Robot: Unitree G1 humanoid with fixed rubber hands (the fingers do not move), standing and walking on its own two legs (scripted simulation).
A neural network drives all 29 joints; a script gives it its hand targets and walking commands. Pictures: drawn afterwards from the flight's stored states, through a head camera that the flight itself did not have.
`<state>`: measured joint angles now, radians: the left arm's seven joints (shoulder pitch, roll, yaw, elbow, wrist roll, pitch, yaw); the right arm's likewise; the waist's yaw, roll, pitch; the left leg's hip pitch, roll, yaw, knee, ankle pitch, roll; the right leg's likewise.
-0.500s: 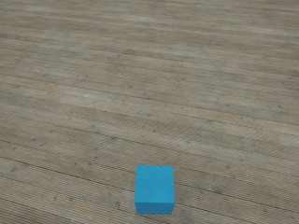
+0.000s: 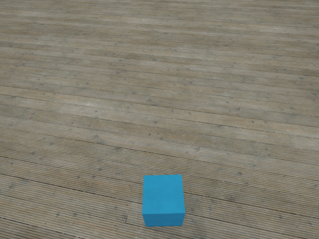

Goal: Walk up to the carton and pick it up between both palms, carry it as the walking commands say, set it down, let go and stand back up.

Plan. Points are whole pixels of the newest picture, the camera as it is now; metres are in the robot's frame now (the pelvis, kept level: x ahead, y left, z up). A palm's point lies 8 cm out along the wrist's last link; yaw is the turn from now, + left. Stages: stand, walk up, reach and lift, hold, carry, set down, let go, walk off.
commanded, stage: stand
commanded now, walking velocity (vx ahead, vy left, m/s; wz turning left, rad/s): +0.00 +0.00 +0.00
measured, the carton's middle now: (163, 201) +0.43 +0.01 -0.65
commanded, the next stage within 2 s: reach and lift in 0.16 s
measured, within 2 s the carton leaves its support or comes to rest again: neither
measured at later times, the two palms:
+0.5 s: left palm out of the picture +0.13 +0.22 -0.14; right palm out of the picture +0.15 -0.22 -0.13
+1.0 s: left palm (97, 229) +0.20 +0.21 -0.18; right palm (238, 224) +0.20 -0.22 -0.18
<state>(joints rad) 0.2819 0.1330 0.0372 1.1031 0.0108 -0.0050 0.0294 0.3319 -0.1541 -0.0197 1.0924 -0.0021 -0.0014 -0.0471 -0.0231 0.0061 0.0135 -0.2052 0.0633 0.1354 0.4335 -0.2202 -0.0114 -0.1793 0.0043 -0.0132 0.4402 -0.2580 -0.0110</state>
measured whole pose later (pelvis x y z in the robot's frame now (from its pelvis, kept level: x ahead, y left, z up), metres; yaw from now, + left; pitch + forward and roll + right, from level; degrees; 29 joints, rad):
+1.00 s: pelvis -0.07 +0.00 -0.08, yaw +2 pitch +15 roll +0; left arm -0.28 0.16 0.10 0.53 0.01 0.49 -0.01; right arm -0.27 -0.19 -0.11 0.55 0.00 0.46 0.02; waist -0.02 0.00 0.06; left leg -0.94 0.04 0.05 1.01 -0.34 0.01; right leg -0.91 -0.02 -0.03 1.05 -0.41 -0.01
